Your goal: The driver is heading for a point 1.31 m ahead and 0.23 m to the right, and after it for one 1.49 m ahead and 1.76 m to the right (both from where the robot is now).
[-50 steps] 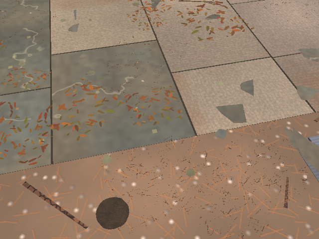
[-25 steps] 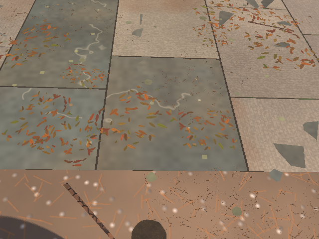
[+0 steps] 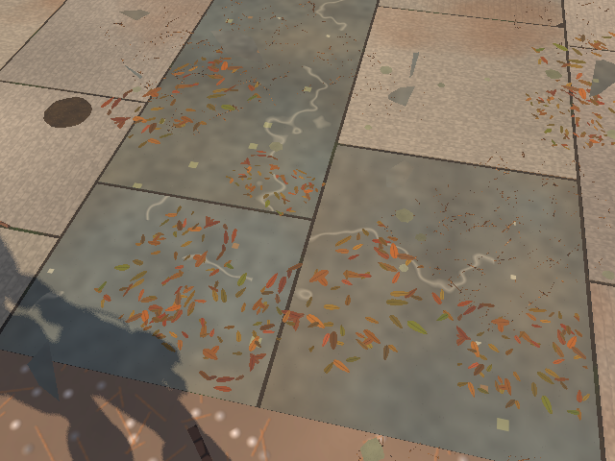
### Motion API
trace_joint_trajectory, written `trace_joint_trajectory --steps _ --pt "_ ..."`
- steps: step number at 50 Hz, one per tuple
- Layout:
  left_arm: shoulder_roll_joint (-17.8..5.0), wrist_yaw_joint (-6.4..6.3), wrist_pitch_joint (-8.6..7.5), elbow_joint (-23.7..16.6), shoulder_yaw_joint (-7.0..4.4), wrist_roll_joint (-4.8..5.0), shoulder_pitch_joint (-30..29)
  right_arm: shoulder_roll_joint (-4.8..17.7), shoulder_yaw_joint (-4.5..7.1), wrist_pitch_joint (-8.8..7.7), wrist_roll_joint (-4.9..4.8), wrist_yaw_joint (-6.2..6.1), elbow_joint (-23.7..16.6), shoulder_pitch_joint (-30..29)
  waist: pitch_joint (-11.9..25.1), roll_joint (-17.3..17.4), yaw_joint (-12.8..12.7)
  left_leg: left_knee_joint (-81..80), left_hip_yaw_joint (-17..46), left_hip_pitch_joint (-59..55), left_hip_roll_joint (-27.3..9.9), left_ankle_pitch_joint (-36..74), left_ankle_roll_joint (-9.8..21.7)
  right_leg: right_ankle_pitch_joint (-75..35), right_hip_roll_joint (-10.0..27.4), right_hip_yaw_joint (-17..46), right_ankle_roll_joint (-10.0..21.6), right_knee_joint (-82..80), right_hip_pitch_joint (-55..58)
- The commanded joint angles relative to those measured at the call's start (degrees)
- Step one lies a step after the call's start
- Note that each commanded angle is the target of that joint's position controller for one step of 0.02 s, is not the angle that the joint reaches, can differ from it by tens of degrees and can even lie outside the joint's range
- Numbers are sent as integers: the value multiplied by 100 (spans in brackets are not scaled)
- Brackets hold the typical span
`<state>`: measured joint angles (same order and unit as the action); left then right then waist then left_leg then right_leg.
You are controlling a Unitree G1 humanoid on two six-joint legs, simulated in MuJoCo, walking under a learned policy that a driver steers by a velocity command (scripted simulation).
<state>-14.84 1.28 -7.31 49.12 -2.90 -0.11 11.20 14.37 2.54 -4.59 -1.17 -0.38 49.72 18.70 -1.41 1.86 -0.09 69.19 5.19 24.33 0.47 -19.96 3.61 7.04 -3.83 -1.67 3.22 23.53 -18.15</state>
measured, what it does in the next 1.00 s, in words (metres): walks ahead: left foot, then right foot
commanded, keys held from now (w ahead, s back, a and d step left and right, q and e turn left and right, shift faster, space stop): w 0.44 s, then w+e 0.56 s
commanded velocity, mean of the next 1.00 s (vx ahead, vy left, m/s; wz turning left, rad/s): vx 0.50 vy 0.00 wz -0.16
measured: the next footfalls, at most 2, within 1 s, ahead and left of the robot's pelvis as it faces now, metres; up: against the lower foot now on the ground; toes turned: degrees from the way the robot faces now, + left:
left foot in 0.36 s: +0.37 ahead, +0.16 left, +0.00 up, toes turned +2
right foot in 0.94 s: +0.66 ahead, -0.09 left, +0.00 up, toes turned -15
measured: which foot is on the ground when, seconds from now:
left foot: up 0.00-0.34, down 0.36-0.92, up 0.94-1.00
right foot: down 0.00-0.36, up 0.38-0.92, down 0.94-1.00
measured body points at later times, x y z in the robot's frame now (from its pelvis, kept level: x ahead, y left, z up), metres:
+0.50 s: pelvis +0.28 +0.07 +0.00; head +0.30 +0.09 +0.45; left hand +0.32 +0.34 -0.14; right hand +0.42 -0.19 -0.10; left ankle +0.33 +0.16 -0.74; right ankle +0.19 -0.08 -0.64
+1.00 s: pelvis +0.55 +0.01 -0.02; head +0.59 +0.00 +0.43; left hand +0.79 +0.21 -0.11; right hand +0.52 -0.27 -0.15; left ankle +0.38 +0.17 -0.65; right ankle +0.62 -0.08 -0.74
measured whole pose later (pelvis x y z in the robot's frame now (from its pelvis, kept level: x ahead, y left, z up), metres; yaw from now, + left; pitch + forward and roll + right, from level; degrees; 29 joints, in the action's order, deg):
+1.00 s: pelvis +0.55 +0.01 -0.02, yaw -15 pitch +2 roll +0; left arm -15.3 2.7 -3.6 40.7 -3.6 1.0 6.0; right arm 15.3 2.5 -4.8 -0.5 -0.6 50.3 17.9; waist -2.5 -0.3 1.3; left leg 62.1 -3.5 10.7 -1.5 -28.6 -0.4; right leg 10.7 -3.6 -2.9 7.2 36.5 -28.6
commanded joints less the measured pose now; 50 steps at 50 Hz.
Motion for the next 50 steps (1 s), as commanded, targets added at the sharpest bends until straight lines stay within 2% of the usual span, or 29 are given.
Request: trace_joint_trajectory --steps 1,4,6,9,12,15,16,17,18,19,20,21,22,23,24,26,28,31,35,38,41,42,44,45,46,47,48,49,50 --pt "-386 32 -59 -173 -41 -22 76 287 86 -53 37 -8 -389 161 221 -511 127 -209 81 992 -707 374 -14 -9 1584 1839 1086 -1540 740" --pt "-690 -5 -61 -16 -107 24 376 225 30 -42 111 -32 -618 -316 16 -455 53 -1087 -101 1335 -845 888 -175 -549 1594 1391 1200 -1769 630" --pt "-784 -44 -14 39 -123 58 539 205 -5 -72 131 -14 -766 -768 -13 -417 -74 -1901 -192 1386 -833 1544 -223 -746 1503 1109 1101 -1783 730" --pt "-867 -72 54 146 -111 123 835 165 -46 -113 82 44 -923 -1395 -75 -474 -292 -2997 -426 1008 -606 2290 -268 -842 1319 708 887 -1676 767" --pt "-918 -71 126 297 -101 162 1190 234 -50 -129 10 123 -1121 -1895 -170 -544 -464 -3501 -471 927 -490 2305 -250 -639 1520 784 829 -1496 1161" --pt "-999 -90 228 364 -122 163 1235 407 -1 -175 -2 207 -1277 -2028 -177 -610 -351 -3889 -479 808 -390 1720 -39 -842 1801 925 700 -1133 1716" --pt "-1053 -100 266 357 -133 159 1157 498 42 -193 6 218 -1246 -1817 -61 -649 -177 -4025 -561 434 -293 1570 45 -1308 1806 891 629 -852 1785" --pt "-1042 -108 298 332 -117 146 1059 659 139 -202 30 206 -1097 -1281 250 -621 144 -4183 -705 -340 -125 1510 166 -2180 1615 697 507 -188 1745" --pt "-878 -115 307 272 -50 82 1025 982 291 -205 44 162 -822 -287 884 -479 561 -4122 -536 -1738 -276 1610 382 -2424 1302 424 329 1023 1243" --pt "-509 -119 242 82 95 -91 1224 1570 433 -164 118 112 -674 748 1843 560 762 -3968 1128 -3669 -1658 1816 914 -562 776 64 64 3127 -262" --pt "-4 -75 108 117 232 63 1773 1655 436 -122 120 172 -564 946 2372 1781 507 -4938 3506 -4791 -2423 567 1592 2548 50 410 -112 4546 -2070" --pt "-756 -58 23 113 53 222 1310 1090 298 -134 74 182 -607 740 1734 979 609 -5187 3332 -4304 -2227 58 1332 2422 432 821 -16 5092 -2675" --pt "-921 -56 -8 -56 -5 264 770 888 219 -142 51 175 -703 217 1020 628 494 -5260 2472 -3494 -2031 506 1106 1796 711 671 55 5017 -2817" --pt "-815 -84 29 -46 -2 208 604 727 160 -144 87 192 -779 -218 703 154 305 -5414 1796 -2740 -1812 1139 1004 1302 946 607 6 4790 -2520" --pt "-707 -98 93 -49 -20 144 589 609 140 -164 124 211 -802 -466 485 145 140 -5620 1325 -2210 -1616 1444 938 978 1108 627 -41 4469 -2255" --pt "-479 -101 264 32 -16 165 800 503 132 -244 162 229 -703 -580 382 295 -69 -5956 684 -1680 -1387 1802 871 648 1199 654 -103 4272 -1786" --pt "-403 -119 359 -14 -35 182 725 596 176 -304 197 198 -547 -447 219 221 -103 -6090 202 -1558 -1363 2370 878 319 1135 790 -160 4108 -1960" --pt "-390 -123 373 -186 -76 149 311 675 208 -292 224 104 -362 -247 50 99 -26 -6171 -288 -1766 -1371 2761 809 -446 994 1014 -221 3405 -2436" --pt "-282 -9 335 -420 -38 102 -350 772 202 -262 190 6 -254 -214 -139 86 176 -6307 -912 -1871 -1263 2646 582 -1457 890 630 -183 2134 -2256" --pt "-174 94 327 -709 23 99 -903 843 218 -185 155 -43 -54 139 -344 4 412 -6191 -1119 -2459 -1446 2816 535 -1414 881 398 -91 1606 -2499" --pt "-172 224 325 -1033 31 121 -1287 917 244 -37 106 -65 53 303 -421 16 482 -5796 -1264 -3130 -1661 3377 488 -779 814 114 41 1355 -2756" --pt "-190 270 324 -1119 20 131 -1310 964 255 13 93 -79 43 253 -391 59 424 -5588 -1347 -3227 -1692 3874 439 -499 744 -25 115 1289 -2635" --pt "-338 312 346 -1193 -63 139 -1042 1139 297 93 82 -136 -41 96 -50 308 175 -4864 -1543 -3260 -1670 5805 311 82 382 -432 318 1297 -1851" --pt "-494 307 365 -1131 -155 147 -577 1214 318 139 84 -172 -80 32 256 442 -98 -4161 -1620 -3188 -1629 6669 249 330 145 -579 450 1320 -1185" --pt "-775 266 371 -952 -315 162 265 1254 321 174 66 -196 -127 -86 699 390 -573 -3041 -1723 -2783 -1460 6721 109 75 -63 -566 655 953 34" --pt "-1257 141 416 -752 -524 137 1223 1210 285 124 84 -211 -253 -94 1233 -77 -1005 -1367 -1717 -1460 -1190 5156 -123 -76 429 440 981 663 1833" --pt "-1849 69 408 -774 -609 145 1226 211 -16 -69 285 -55 -510 559 1752 -1616 -294 755 -1263 1278 30 -849 -478 231 2001 3594 2069 422 3972" --pt "-1455 49 367 -850 -499 100 1492 643 35 -353 67 56 -617 58 2503 -1121 -681 1483 60 2013 209 -1352 -382 772 2372 5039 2363 -457 4419" --pt "-1138 37 328 -833 -423 64 1268 896 111 -477 -133 100 -825 -570 1641 -823 -753 1315 158 2465 -131 -796 -234 447 2144 4105 1977 -570 3883"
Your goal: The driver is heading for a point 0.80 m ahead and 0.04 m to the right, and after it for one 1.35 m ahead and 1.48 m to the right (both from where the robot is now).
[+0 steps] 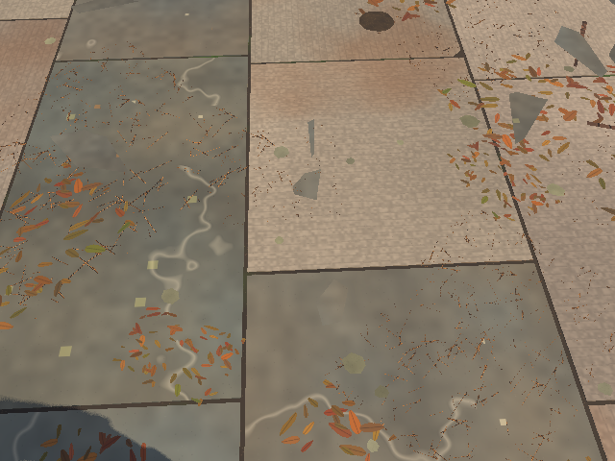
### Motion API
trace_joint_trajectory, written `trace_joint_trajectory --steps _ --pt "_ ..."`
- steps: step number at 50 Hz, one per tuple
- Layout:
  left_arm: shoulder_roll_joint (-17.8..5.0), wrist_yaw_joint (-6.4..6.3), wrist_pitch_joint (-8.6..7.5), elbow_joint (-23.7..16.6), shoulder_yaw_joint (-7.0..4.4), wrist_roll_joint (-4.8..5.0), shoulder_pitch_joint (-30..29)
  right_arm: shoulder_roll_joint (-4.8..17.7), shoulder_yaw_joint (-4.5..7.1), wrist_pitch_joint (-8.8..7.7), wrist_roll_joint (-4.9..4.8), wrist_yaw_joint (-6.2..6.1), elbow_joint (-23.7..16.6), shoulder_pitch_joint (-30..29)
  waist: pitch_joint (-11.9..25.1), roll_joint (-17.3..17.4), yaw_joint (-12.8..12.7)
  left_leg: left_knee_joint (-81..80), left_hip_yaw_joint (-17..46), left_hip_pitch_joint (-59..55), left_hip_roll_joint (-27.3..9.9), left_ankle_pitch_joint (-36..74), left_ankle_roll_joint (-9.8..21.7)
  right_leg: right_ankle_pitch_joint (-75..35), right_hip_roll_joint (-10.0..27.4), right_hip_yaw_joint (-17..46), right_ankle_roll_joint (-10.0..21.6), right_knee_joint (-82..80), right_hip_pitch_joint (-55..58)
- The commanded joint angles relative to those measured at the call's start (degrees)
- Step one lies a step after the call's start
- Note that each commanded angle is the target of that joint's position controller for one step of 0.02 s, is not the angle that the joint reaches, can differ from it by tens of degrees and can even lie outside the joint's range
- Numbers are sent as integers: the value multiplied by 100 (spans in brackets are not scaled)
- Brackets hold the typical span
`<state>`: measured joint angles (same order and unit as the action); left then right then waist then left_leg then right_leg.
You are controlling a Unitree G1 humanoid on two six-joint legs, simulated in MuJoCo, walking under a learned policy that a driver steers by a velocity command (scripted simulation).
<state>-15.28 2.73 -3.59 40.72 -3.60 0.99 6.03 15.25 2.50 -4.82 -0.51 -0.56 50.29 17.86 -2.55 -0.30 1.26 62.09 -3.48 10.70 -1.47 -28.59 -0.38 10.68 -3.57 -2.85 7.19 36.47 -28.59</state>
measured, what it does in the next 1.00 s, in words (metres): walks ahead: left foot, then right foot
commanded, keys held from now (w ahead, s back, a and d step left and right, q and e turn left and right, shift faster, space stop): w+e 0.22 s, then w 0.70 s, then w+q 0.08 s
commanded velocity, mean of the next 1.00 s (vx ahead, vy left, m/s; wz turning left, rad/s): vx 0.50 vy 0.00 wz -0.25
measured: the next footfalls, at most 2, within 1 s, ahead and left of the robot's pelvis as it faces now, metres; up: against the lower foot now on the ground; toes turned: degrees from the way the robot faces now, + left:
left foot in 0.42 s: +0.43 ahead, +0.10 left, +0.00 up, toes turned -14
right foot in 0.92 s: +0.63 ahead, -0.20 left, +0.00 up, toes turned -15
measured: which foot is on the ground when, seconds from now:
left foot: up 0.00-0.40, down 0.42-0.94, up 0.96-1.00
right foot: down 0.00-0.44, up 0.46-0.90, down 0.92-1.00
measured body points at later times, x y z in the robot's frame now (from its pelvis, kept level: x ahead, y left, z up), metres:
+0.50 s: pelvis +0.29 +0.03 +0.01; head +0.32 +0.02 +0.46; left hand +0.40 +0.29 -0.11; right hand +0.43 -0.26 -0.07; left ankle +0.39 +0.11 -0.72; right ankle +0.12 -0.06 -0.65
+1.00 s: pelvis +0.54 -0.08 +0.01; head +0.57 -0.10 +0.46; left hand +0.81 +0.10 -0.06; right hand +0.48 -0.35 -0.12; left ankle +0.42 +0.10 -0.65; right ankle +0.59 -0.19 -0.72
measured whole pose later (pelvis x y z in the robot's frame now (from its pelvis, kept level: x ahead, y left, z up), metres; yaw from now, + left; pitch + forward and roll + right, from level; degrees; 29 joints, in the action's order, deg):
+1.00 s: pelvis +0.54 -0.08 +0.01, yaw -13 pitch +3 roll +1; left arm -14.6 1.7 -5.3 37.4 -2.2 0.1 4.6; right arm 16.8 2.5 -3.8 -1.5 0.3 49.3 21.9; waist -0.9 0.8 3.5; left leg 55.3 3.4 13.5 0.2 -28.1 1.4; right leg 9.3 -0.4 -2.2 2.9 31.9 -25.5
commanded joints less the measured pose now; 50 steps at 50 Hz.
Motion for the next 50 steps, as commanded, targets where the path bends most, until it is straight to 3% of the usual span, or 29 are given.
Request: trace_joint_trajectory --steps 1,2,3,5,7,11,15,18,19,20,21,22,23,24,25,26,27,29,31,36,39,42,44,45,46,47,48,49,50 --pt "-890 -111 -66 -76 -294 0 1348 764 90 -496 -149 91 -940 -631 1197 -77 -608 1456 967 3629 -201 595 220 -405 1848 3436 1325 -1889 3978" --pt "-716 -106 -64 -198 -239 -2 923 769 129 -469 -11 41 -890 -660 832 177 -346 971 893 3239 -367 812 161 -994 1616 2908 1164 -1980 3099" --pt "-587 -121 -63 -303 -187 -54 703 821 181 -389 62 28 -893 -536 700 128 -136 709 914 2823 -484 955 100 -1368 1446 2590 1118 -2132 2525" --pt "-656 -151 -74 -358 -206 -38 644 694 191 -237 123 25 -963 -399 568 15 40 228 814 2522 -521 1082 -74 -1768 1294 2326 1134 -2321 1921" --pt "-827 -220 -85 -335 -251 -28 781 551 154 -155 169 -3 -1096 -637 426 -42 19 -394 672 2498 -459 1485 -249 -2089 1138 1969 1092 -2393 1498" --pt "-932 -327 -3 -238 -285 38 1149 333 58 -164 149 23 -1356 -1555 327 -321 -345 -2246 553 2117 -97 3021 -318 -1588 703 1592 672 -2202 1219" --pt "-837 -333 19 -50 -235 49 1564 444 67 -250 47 149 -1492 -2020 336 -494 -620 -3068 600 1930 21 3479 -185 -984 993 1936 544 -1941 1759" --pt "-863 -345 46 16 -237 10 1609 642 146 -326 49 207 -1557 -1991 296 -624 -528 -3379 620 1894 46 2804 94 -1174 1305 2355 447 -1543 2398" --pt "-883 -344 65 12 -243 1 1536 690 178 -346 49 201 -1521 -1776 327 -706 -387 -3506 533 1624 97 2609 210 -1540 1314 2385 387 -1356 2484" --pt "-813 -339 72 -21 -215 -7 1436 801 252 -367 77 175 -1395 -1288 549 -694 -120 -3723 419 937 185 2638 377 -2271 1096 2260 273 -881 2483" --pt "-619 -319 57 -113 -130 -55 1326 1020 332 -389 152 142 -1285 -512 1206 -507 252 -3522 864 -350 -328 2865 712 -2307 810 1987 90 217 2066" --pt "-329 -325 -4 -168 -27 -32 1883 1498 467 -365 221 122 -1157 361 2116 604 310 -3439 2668 -2537 -1474 2611 1526 -889 83 1353 -326 2196 321" --pt "-323 -320 -60 -104 25 57 2230 1358 475 -290 67 186 -878 802 2356 1858 318 -4230 4645 -3225 -2183 1295 2011 2163 -251 1195 -535 3501 -1059" --pt "-796 -302 -86 -135 -76 124 1767 936 348 -261 -47 184 -940 574 1522 1102 412 -4452 4467 -2679 -2047 272 1764 1981 97 1452 -504 3981 -1676" --pt "-850 -289 -87 -271 -80 101 1173 754 279 -200 -11 164 -1021 195 877 568 378 -4546 3652 -1904 -1814 360 1534 1492 371 1187 -496 3976 -1750" --pt "-771 -276 -98 -367 -69 -1 841 655 224 -164 48 174 -1037 -99 390 273 224 -4746 3094 -1114 -1556 910 1453 1122 584 988 -495 3583 -1644" --pt "-709 -272 -93 -377 -94 -70 796 538 175 -171 89 179 -1049 -265 255 305 64 -4881 2729 -670 -1358 1418 1385 855 782 951 -503 3199 -1392" --pt "-491 -253 -54 -308 -64 -47 1022 508 156 -190 89 200 -1009 -336 285 559 -112 -5099 2192 -224 -1084 2089 1362 662 893 792 -558 2788 -942" --pt "-363 -264 -35 -357 -20 -70 889 670 196 -211 45 186 -916 -254 268 563 -123 -5248 1801 -123 -1050 2720 1444 425 946 657 -652 2284 -973" --pt "-174 -220 -109 -540 78 -73 -22 912 248 -116 -37 117 -691 61 186 443 177 -5326 1061 -186 -853 3133 1249 -1038 861 448 -744 438 -698" --pt "-213 -149 -142 -675 74 -10 -522 983 250 -58 -78 116 -516 403 82 467 378 -5223 1030 -399 -955 2979 1194 -1348 715 360 -731 -156 -508" --pt "-309 -65 -184 -832 45 18 -815 1046 267 26 -100 101 -395 538 -19 520 377 -4982 1175 -877 -1206 3079 1108 -938 639 365 -556 -527 -529" --pt "-443 -39 -214 -807 -11 5 -584 1143 296 89 -104 70 -359 467 98 585 153 -4618 1173 -1085 -1278 3708 991 -595 525 276 -390 -769 -71" --pt "-572 -58 -220 -674 -90 -24 -110 1158 291 114 -113 54 -368 361 367 554 -151 -4068 986 -1041 -1118 4549 878 -618 373 127 -263 -984 667" --pt "-851 -109 -213 -437 -226 -61 724 1016 233 120 -79 41 -392 363 943 426 -517 -3045 723 -658 -826 4883 712 -744 448 195 -68 -959 1948" --pt "-1326 -185 -191 -293 -344 -152 1823 652 79 92 81 34 -578 359 1873 -370 -899 -1115 474 629 -422 3160 467 -1025 1723 1615 366 -801 3758" --pt "-1566 -147 -157 -209 -381 -152 1948 141 -71 -18 -18 65 -609 1059 2437 -1834 -552 520 626 2687 413 -405 218 182 2752 4013 1130 -1446 5172" --pt "-1010 -150 -150 -233 -251 -93 1912 790 83 -76 -143 82 -530 669 1974 -1053 -793 1116 1182 3297 130 -391 254 907 2607 4002 918 -1740 4789" --pt "-833 -164 -159 -241 -175 -68 1570 971 154 -100 -214 98 -679 181 1225 -760 -725 1105 1103 3490 -86 176 294 669 2442 3137 691 -1864 4054"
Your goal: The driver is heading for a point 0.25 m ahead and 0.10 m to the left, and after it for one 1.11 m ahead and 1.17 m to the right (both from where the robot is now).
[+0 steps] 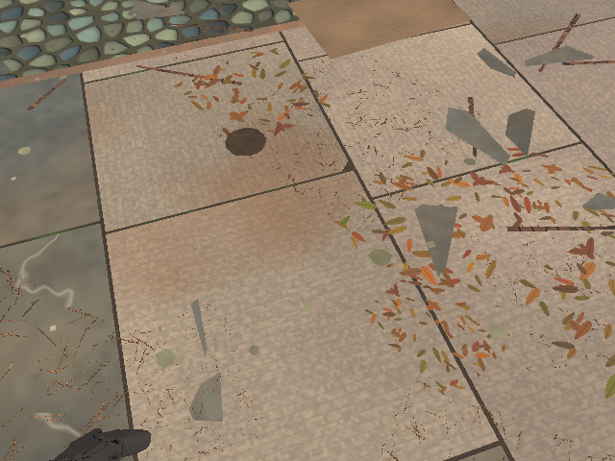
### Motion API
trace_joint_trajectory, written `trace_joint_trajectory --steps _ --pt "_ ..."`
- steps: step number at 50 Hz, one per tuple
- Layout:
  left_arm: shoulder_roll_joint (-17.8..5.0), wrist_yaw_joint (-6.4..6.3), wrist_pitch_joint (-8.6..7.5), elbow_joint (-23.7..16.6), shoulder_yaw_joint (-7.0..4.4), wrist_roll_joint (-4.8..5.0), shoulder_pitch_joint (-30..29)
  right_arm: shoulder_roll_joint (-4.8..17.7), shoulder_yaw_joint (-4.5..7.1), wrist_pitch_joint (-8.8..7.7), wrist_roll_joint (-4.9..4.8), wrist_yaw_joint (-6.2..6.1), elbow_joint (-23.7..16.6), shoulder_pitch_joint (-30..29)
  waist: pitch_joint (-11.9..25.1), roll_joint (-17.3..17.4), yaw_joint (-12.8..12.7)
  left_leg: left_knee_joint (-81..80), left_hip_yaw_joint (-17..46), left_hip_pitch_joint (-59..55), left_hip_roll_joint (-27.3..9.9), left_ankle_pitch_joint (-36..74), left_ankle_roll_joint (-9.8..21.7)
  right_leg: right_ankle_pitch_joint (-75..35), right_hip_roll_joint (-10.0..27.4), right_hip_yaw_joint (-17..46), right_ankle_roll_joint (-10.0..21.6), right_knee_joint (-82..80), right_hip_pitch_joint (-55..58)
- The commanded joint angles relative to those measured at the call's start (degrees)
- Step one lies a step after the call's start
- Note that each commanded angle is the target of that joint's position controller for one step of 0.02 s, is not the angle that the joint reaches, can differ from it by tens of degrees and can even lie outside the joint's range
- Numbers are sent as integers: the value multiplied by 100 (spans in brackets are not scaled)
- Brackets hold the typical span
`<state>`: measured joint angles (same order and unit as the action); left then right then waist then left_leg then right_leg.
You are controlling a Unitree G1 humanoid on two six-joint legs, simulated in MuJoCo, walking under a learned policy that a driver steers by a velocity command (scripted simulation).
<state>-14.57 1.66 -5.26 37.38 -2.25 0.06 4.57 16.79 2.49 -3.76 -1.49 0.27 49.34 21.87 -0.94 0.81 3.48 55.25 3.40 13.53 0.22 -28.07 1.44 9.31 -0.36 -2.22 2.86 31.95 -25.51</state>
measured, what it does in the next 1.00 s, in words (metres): walks ahead, turning right: left foot, then right foot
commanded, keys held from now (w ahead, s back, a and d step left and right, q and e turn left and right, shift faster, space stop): w+q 0.04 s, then e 0.96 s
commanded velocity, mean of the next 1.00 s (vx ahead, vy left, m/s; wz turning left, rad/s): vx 0.14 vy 0.00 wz -0.38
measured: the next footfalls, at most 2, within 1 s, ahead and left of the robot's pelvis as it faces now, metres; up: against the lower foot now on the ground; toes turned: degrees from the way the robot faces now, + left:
left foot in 0.38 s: +0.32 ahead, +0.12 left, +0.00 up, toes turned -6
right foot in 0.80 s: +0.19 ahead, -0.12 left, +0.00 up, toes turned -21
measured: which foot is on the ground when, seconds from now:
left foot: up 0.00-0.36, down 0.38-0.80, up 0.82-1.00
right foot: down 0.00-0.40, up 0.42-0.78, down 0.80-1.00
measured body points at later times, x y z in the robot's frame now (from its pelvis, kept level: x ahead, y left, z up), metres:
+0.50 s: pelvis +0.17 +0.02 +0.00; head +0.22 +0.03 +0.45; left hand +0.29 +0.30 -0.12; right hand +0.34 -0.25 -0.08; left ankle +0.28 +0.12 -0.73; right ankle +0.10 -0.10 -0.66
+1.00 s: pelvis +0.17 -0.03 +0.02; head +0.19 -0.08 +0.46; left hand +0.40 +0.19 -0.07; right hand +0.19 -0.35 -0.11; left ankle +0.26 +0.12 -0.64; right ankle +0.15 -0.11 -0.73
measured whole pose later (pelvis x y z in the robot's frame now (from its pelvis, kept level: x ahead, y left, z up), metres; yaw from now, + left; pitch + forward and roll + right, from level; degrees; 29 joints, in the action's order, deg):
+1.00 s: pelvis +0.17 -0.03 +0.02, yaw -25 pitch +2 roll +3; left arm -16.2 -1.7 1.1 39.4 -3.8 0.0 14.1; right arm 18.4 5.9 1.2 0.4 -2.8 45.7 5.2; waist -1.8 2.1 -0.6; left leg 62.7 1.5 33.9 0.0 -19.1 -3.3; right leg 12.1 -1.3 3.8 3.1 26.7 -16.6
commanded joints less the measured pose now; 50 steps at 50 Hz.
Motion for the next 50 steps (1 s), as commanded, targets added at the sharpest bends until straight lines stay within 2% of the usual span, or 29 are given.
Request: trace_joint_trajectory --steps 1,3,5,8,10,14,16,18,19,20,21,22,23,24,25,27,32,35,38,39,40,41,42,43,44,45,46,48,50 --pt "-780 -45 -4 75 -259 -4 1326 734 151 -184 -69 -5 -605 -434 704 -487 -746 1553 299 2968 -488 607 69 322 1871 2474 993 -1586 3013" --pt "-591 -4 -70 112 -200 -71 879 597 183 -66 38 -22 -609 -434 273 -612 -387 1144 239 2425 -711 1090 -39 -788 1509 1732 936 -1949 2022" --pt "-602 23 -136 231 -201 -58 776 392 160 24 126 -53 -560 -241 263 -505 -136 875 52 1994 -677 1103 -193 -2733 1374 1261 1062 -1956 1595" --pt "-794 -63 -85 398 -248 -19 764 184 88 28 232 -78 -714 -623 226 -455 -106 -149 -130 1958 -596 1682 -369 -4103 1164 719 1070 -1867 1450" --pt "-917 -129 16 483 -287 9 869 93 38 9 227 -57 -803 -1032 276 -487 -249 -1054 -211 1672 -441 2304 -371 -4035 953 492 923 -1773 1417" --pt "-1158 -211 202 670 -366 101 1240 293 85 32 173 -38 -1003 -1682 366 -604 -478 -1996 -98 1448 -145 2697 -356 -3342 1045 844 849 -1402 1738" --pt "-1144 -262 283 685 -379 142 1209 449 140 12 188 -23 -1062 -1751 397 -665 -437 -2355 29 1341 -115 2516 -262 -2841 1123 1200 757 -1073 1885" --pt "-1073 -313 345 620 -367 173 992 584 220 -42 224 -21 -942 -1378 539 -638 -189 -3031 -63 637 -59 2960 -90 -2156 947 1395 534 -532 1793" --pt "-872 -320 347 574 -313 127 1080 793 286 -72 286 -61 -892 -1157 773 -374 -169 -3246 89 -128 -383 4041 92 -1598 566 1266 303 26 1493" --pt "-502 -308 315 420 -197 -31 1228 1172 358 -50 395 -141 -954 -818 1365 583 -180 -2862 1015 -1524 -1581 6355 579 421 -4 897 -8 1379 463" --pt "-347 -306 316 491 -139 22 1995 1110 352 64 389 -143 -988 -754 1959 1704 -340 -2901 2223 -2401 -2701 6791 1472 3345 -472 634 -276 2663 -669" --pt "-898 -305 395 622 -281 102 2033 782 281 135 296 -129 -1062 -825 1955 1119 -261 -3169 2294 -2029 -2540 5466 1525 3146 -178 907 -403 3395 -824" --pt "-1071 -334 508 557 -365 146 1645 574 224 173 246 -139 -1101 -1100 1432 777 -278 -3321 1792 -1604 -2225 4347 1324 2722 -9 788 -494 3713 -1128" --pt "-1029 -387 646 554 -390 141 1499 493 193 205 237 -147 -1117 -1411 1090 596 -364 -3537 1418 -1079 -1969 3436 1189 2339 153 726 -590 3769 -1172" --pt "-1030 -431 775 531 -421 108 1449 461 184 233 240 -153 -1131 -1673 826 650 -440 -3762 1147 -525 -1835 2765 1134 2012 260 712 -668 3772 -1011" --pt "-821 -451 904 464 -405 95 1505 524 207 251 328 -172 -1100 -1943 552 859 -570 -4105 508 322 -1571 2371 1106 1577 238 439 -740 3643 -478" --pt "-571 -356 876 148 -314 45 1019 682 283 274 260 -280 -950 -1933 693 737 -401 -4120 -68 82 -1744 2583 1205 1183 438 254 -632 2265 -67" --pt "-680 -246 874 48 -332 54 917 862 349 338 206 -261 -861 -1875 745 785 -349 -4053 -197 -57 -1893 2467 1159 1121 395 51 -473 1582 349" --pt "-721 -154 895 102 -391 45 1187 928 383 405 64 -230 -766 -1954 700 732 -574 -3653 -432 -13 -1872 2091 818 603 231 -206 -156 354 1025" --pt "-797 -161 899 200 -446 24 1401 803 365 434 31 -224 -679 -1815 682 571 -622 -3273 -627 225 -1708 1781 528 381 86 -196 26 -102 1449" --pt "-1077 -209 897 221 -538 -5 1585 552 322 469 54 -183 -565 -1568 441 -244 -610 -2237 -1092 894 -1272 1112 17 -266 488 656 351 -926 1875" --pt "-1716 -331 900 19 -637 21 1503 226 225 476 322 -127 -765 -1487 252 -2067 -309 -371 -1501 2517 -367 -897 -618 -1912 1944 2757 1121 -1158 2389" --pt "-1813 -269 756 -117 -628 -225 1472 479 316 428 281 -194 -1007 -2245 398 -1657 -764 584 -399 2730 -65 -1050 -551 -1395 2243 3287 1766 -1553 1587" --pt "-1669 -242 613 -134 -589 -267 1172 621 373 430 156 -239 -1011 -2348 264 -1140 -606 920 -127 2742 -165 -452 -421 -838 1900 2801 1501 -1635 1472" --pt "-1504 -263 536 -169 -555 -141 799 642 411 446 144 -287 -896 -2126 219 -923 -393 903 -32 2777 -230 132 -351 -525 1608 2426 1128 -1581 1462" --pt "-1253 -287 518 -217 -474 -29 580 669 443 467 200 -341 -734 -1963 298 -796 -325 934 4 2717 -269 450 -371 -509 1439 2207 903 -1505 1508" --pt "-1148 -319 520 -243 -421 20 469 661 458 467 245 -355 -699 -1836 356 -839 -257 1052 -9 2566 -220 723 -419 -793 1315 2049 856 -1451 1449" --pt "-1016 -367 529 -256 -361 -4 599 586 455 424 195 -327 -714 -1770 561 -803 -251 1092 15 2409 -113 1008 -476 -1183 1194 1970 885 -1373 1623" --pt "-1043 -402 533 -246 -369 14 750 507 423 395 159 -317 -765 -1854 577 -781 -327 635 70 2479 -63 1111 -531 -1310 1153 2034 905 -1300 1919"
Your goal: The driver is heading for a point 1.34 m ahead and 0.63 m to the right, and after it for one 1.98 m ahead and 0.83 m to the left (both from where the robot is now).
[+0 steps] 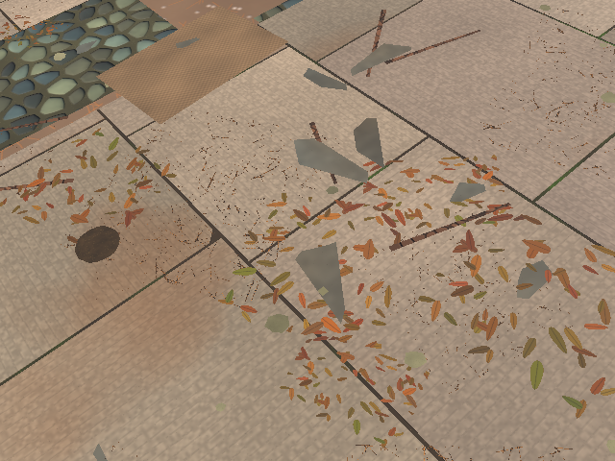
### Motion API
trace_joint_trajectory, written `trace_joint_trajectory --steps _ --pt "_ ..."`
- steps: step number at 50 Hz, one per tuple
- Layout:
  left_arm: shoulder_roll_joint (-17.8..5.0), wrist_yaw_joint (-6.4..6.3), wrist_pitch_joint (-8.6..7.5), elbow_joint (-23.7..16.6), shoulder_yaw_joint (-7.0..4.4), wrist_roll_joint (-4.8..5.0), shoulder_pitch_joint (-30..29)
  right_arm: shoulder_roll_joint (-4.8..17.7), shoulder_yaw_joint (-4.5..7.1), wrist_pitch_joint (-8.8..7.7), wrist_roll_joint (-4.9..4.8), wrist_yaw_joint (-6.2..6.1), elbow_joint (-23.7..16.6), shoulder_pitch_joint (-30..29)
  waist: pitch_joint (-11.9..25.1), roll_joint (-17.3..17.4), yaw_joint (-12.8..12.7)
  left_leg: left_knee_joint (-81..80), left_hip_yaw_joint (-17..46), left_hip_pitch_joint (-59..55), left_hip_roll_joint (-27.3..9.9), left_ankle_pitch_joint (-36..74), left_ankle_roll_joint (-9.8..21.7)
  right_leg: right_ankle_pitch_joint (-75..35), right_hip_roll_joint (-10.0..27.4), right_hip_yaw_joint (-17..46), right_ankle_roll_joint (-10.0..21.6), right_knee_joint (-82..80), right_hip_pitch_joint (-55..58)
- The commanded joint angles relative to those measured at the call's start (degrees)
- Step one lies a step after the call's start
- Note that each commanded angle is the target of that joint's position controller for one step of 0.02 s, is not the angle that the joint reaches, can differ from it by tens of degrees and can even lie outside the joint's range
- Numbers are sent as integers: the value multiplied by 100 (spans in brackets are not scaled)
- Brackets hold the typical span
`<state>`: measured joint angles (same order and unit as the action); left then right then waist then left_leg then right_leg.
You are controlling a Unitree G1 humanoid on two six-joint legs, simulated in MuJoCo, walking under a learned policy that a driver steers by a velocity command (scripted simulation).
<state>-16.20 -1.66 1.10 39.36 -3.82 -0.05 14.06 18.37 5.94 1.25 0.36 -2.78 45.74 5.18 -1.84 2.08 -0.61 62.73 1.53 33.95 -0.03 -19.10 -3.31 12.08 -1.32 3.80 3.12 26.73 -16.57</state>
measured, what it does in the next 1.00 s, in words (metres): steps on the spot, turning right: left foot, then right foot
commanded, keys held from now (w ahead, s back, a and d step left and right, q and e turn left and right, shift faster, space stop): e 0.88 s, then no key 0.12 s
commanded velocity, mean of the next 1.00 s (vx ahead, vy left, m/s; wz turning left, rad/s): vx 0.00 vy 0.00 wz -0.58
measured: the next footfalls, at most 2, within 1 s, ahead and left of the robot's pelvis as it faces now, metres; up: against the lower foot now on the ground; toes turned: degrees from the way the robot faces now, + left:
left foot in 0.30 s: +0.08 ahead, +0.13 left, +0.00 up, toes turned -16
right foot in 0.74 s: -0.01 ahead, -0.13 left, +0.00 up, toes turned -28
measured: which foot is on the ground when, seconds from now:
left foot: up 0.00-0.28, down 0.30-0.74, up 0.76-1.00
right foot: down 0.00-0.30, up 0.32-0.72, down 0.74-1.00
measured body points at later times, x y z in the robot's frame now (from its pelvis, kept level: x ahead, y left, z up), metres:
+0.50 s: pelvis +0.01 +0.03 +0.00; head +0.05 +0.04 +0.45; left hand +0.23 +0.29 -0.11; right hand +0.07 -0.28 -0.09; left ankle +0.04 +0.14 -0.74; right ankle -0.05 -0.10 -0.66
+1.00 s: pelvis -0.02 -0.03 +0.00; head +0.00 -0.08 +0.45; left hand +0.28 +0.12 -0.07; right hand -0.05 -0.36 -0.12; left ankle +0.08 +0.11 -0.67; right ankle -0.05 -0.11 -0.74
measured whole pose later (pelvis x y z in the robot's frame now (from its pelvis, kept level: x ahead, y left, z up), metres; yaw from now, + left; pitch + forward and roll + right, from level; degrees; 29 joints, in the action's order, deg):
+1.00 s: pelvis -0.02 -0.03 +0.00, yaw -34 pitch +2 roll +2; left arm -16.9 -1.3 1.1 34.1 -3.1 -0.1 10.5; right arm 19.3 5.1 1.3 0.0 -1.4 41.9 6.6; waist -3.3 2.2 -0.1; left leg 57.9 1.9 30.0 -0.9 -19.2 -4.7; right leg 11.2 -3.0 5.3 3.4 25.4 -15.4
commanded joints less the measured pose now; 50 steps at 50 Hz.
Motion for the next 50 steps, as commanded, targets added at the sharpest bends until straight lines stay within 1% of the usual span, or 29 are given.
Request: trace_joint_trajectory --steps 1,6,10,12,14,15,16,17,18,19,20,21,23,24,26,28,30,33,35,36,37,38,39,40,41,42,43,46,50 --pt "-920 -86 -90 -439 -228 41 -140 309 57 -116 -32 -5 -439 -254 646 -933 39 -452 285 453 -24 222 -89 -1535 1237 1504 884 -749 1142" --pt "-1110 -89 -1 -533 -308 31 -153 295 7 -179 -59 99 -516 -390 568 -1076 -90 -1674 358 -184 101 8 -166 -1183 1178 1943 1003 -632 943" --pt "-1137 -26 61 -639 -326 56 -333 371 13 -268 -103 186 -536 -265 667 -1097 -83 -2304 390 -772 236 -238 -92 -1774 1115 2409 1046 -426 860" --pt "-1129 -14 93 -691 -328 100 -454 399 18 -317 -115 236 -537 -121 744 -1122 -13 -2846 387 -1091 274 -151 -16 -2128 1033 2616 978 -266 941" --pt "-1081 -39 138 -764 -312 189 -678 431 51 -359 -102 278 -447 253 790 -1046 256 -4127 261 -1914 224 883 130 -1878 738 2544 674 0 703" --pt "-912 -59 145 -794 -270 173 -578 666 121 -350 -46 263 -415 429 910 -734 229 -4350 596 -2654 -346 1501 337 -949 456 2297 384 374 179" --pt "-540 -37 141 -737 -182 74 -154 996 164 -285 38 215 -507 348 994 670 -92 -4391 1684 -3276 -1578 2705 843 1333 -322 1300 27 1682 -671" --pt "-949 -35 78 -889 -324 121 -218 1109 177 -271 210 243 -505 359 668 1529 -66 -4506 2811 -2904 -2352 3336 1822 2716 -737 682 -265 2729 -1667" --pt "-1347 -31 55 -755 -449 53 -89 813 102 -294 146 224 -659 93 560 897 -111 -4476 2473 -2789 -2353 3200 1951 2369 -315 741 -465 3688 -1754" --pt "-1389 -20 85 -621 -499 90 -52 543 32 -288 94 193 -716 -158 468 606 -176 -4390 1843 -2701 -1935 2932 1681 1958 -246 667 -562 4016 -1775" --pt "-1214 -41 157 -493 -482 104 33 464 1 -269 45 168 -778 -277 423 455 -199 -4344 1389 -2722 -1598 2596 1459 1664 -208 589 -669 4233 -1819" --pt "-1087 -33 204 -506 -448 97 17 432 -20 -254 -18 140 -779 -285 338 482 -132 -4333 1182 -2753 -1531 2713 1465 1422 -177 533 -767 4449 -1964" --pt "-850 10 218 -632 -368 163 -194 467 -31 -194 15 83 -754 -107 296 599 -1 -4428 700 -2779 -1342 2812 1513 1145 -92 191 -876 4228 -1961" --pt "-779 17 208 -724 -334 181 -369 508 -18 -163 37 58 -739 24 320 677 113 -4449 618 -2986 -1367 2824 1558 1074 -16 82 -921 3950 -2050" --pt "-712 41 194 -862 -285 156 -594 632 24 -111 50 30 -712 229 424 741 285 -4452 563 -3326 -1533 2889 1650 1074 162 -24 -981 3402 -2041" --pt "-631 92 188 -939 -228 113 -640 783 75 -78 26 56 -727 197 518 762 316 -4440 374 -3294 -1628 2900 1657 1100 317 -189 -952 2813 -1658" --pt "-614 141 190 -983 -201 102 -616 915 120 -56 -12 111 -750 103 539 824 300 -4444 155 -3028 -1679 2954 1625 1070 362 -412 -861 2262 -1124" --pt "-718 210 231 -1006 -248 124 -489 1000 151 -69 -118 180 -720 114 522 881 239 -4268 34 -2947 -1792 2840 1511 899 304 -626 -657 1470 -647" --pt "-710 255 253 -928 -293 125 -177 988 150 -85 -240 196 -698 7 541 786 -13 -3829 -175 -2759 -1747 2567 1222 164 178 -797 -374 379 2" --pt "-818 226 251 -834 -361 110 78 802 104 -107 -255 210 -603 209 611 523 -96 -3325 -429 -2395 -1561 2122 904 -381 56 -715 -176 -184 670" --pt "-1283 152 225 -825 -508 119 345 499 21 -123 -92 241 -564 470 733 -635 -84 -2037 -960 -1349 -1080 796 376 -2058 734 392 160 -507 1705" --pt "-1913 100 155 -1027 -578 20 285 195 -122 -136 190 233 -947 214 737 -2194 30 -476 -946 363 -219 -1987 -97 -3655 2246 2572 1296 -442 2096" --pt "-1579 177 -4 -1024 -495 -144 438 516 -20 -149 70 172 -1015 -280 1123 -1462 -450 499 6 442 -128 -2111 -79 -3200 2390 2708 1831 -629 1729" --pt "-1422 190 -109 -955 -413 -140 212 636 23 -129 -60 154 -1019 -332 849 -1188 -273 730 166 492 -236 -1649 22 -2652 2065 2179 1572 -694 1488" --pt "-1276 161 -143 -934 -383 -30 -109 663 54 -110 -63 121 -918 -200 657 -947 -98 576 217 491 -329 -1117 71 -2052 1712 1793 1221 -704 1305" --pt "-1125 127 -127 -963 -319 64 -362 718 79 -90 -12 85 -859 -144 551 -884 -9 389 253 460 -368 -741 56 -1865 1528 1622 1010 -703 1167" --pt "-1085 89 -105 -992 -273 75 -504 718 91 -81 21 85 -828 -58 555 -952 83 426 210 207 -288 -440 9 -2024 1377 1478 962 -719 925" --pt "-967 22 -91 -1002 -199 -6 -556 576 53 -77 -32 124 -715 202 761 -942 147 183 133 -77 -145 20 -109 -2089 1227 1285 986 -734 935" --pt "-935 -4 -73 -875 -163 -31 -461 410 -37 -59 -38 139 -774 16 670 -996 -11 -919 140 -332 -196 70 -187 -1607 1189 1358 983 -709 987"
Keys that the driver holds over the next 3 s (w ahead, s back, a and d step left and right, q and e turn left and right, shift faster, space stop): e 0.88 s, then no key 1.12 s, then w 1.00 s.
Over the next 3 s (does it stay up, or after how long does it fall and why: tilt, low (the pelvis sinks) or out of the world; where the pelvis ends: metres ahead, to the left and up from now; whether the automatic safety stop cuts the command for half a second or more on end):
stays up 0.35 -0.24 -0.01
